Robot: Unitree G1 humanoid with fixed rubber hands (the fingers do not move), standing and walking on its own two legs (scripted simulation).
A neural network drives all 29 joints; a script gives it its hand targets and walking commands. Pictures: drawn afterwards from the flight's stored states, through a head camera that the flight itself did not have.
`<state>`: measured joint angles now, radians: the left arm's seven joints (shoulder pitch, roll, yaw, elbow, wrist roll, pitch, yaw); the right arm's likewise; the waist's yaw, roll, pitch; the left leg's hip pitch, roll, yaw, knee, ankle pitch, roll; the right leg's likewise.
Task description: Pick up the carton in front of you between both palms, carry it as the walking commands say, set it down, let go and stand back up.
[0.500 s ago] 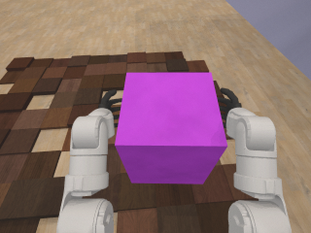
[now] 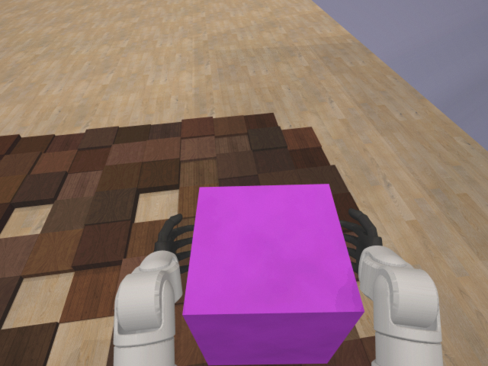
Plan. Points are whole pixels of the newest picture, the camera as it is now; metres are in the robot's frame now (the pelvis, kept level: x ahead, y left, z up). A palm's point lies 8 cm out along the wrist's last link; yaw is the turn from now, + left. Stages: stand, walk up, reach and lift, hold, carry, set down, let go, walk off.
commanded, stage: carry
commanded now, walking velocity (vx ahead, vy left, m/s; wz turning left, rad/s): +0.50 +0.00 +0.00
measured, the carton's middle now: (265, 278) +0.28 +0.00 +0.01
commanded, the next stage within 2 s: none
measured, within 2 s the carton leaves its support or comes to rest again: neither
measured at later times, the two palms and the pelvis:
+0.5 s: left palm (173, 137) +0.57 +0.18 +0.10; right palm (309, 132) +0.57 -0.12 +0.10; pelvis +0.31 +0.04 +0.02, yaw -2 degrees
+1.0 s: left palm (198, 68) +0.91 +0.16 +0.11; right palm (297, 64) +0.92 -0.14 +0.11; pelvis +0.64 +0.01 +0.03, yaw +0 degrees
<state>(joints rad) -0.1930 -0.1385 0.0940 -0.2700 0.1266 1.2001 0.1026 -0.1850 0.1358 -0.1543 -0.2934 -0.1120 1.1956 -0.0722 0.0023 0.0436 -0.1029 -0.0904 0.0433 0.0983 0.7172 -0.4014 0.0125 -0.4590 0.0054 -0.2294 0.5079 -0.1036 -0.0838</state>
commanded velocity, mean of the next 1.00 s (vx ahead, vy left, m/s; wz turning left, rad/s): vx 0.50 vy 0.00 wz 0.00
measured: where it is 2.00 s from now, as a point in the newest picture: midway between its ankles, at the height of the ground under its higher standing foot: (237, 175)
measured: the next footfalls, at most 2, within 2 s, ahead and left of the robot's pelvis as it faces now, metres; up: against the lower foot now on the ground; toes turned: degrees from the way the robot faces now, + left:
left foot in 0.40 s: +0.40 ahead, +0.14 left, +0.00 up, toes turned +8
right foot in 0.82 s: +0.69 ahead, -0.09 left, +0.01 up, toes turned -11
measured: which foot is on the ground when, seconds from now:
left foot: up 0.00-0.38, down 0.40-0.82, up 0.84-1.00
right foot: down 0.00-0.44, up 0.46-0.80, down 0.82-1.00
